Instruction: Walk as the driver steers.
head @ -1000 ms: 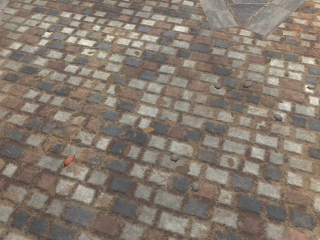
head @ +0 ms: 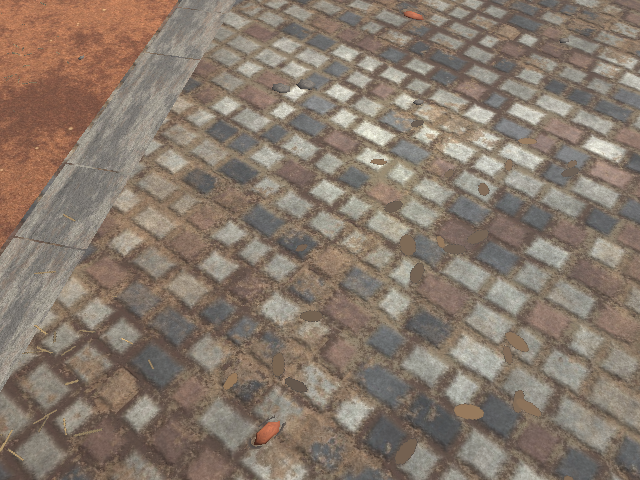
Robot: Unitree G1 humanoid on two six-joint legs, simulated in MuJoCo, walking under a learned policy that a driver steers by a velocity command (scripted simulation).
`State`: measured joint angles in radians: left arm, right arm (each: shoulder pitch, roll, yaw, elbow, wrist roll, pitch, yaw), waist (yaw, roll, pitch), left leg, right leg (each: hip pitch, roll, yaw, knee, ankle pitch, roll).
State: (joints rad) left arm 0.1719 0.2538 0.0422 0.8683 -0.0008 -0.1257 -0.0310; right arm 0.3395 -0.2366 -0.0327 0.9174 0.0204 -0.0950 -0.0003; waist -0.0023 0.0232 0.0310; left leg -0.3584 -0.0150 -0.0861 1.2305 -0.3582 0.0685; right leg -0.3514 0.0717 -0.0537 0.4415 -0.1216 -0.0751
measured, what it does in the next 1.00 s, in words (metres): walks ahead, turning right: left foot, then right foot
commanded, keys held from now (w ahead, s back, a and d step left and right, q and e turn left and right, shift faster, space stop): w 0.34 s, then w+e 0.66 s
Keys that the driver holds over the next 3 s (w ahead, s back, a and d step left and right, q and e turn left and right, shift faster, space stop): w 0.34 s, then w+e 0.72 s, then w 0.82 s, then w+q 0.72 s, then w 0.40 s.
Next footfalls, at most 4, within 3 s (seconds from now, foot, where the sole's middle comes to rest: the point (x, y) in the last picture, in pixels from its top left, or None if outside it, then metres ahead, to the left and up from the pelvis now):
0.40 left None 0.40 0.16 -0.77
0.98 right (385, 393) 0.65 -0.11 -0.77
1.50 left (350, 259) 1.02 -0.05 -0.77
2.02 right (475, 218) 1.16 -0.39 -0.77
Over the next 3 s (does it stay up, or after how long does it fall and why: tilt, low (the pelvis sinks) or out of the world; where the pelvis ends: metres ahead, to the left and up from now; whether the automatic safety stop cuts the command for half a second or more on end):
stays up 1.56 -0.31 0.01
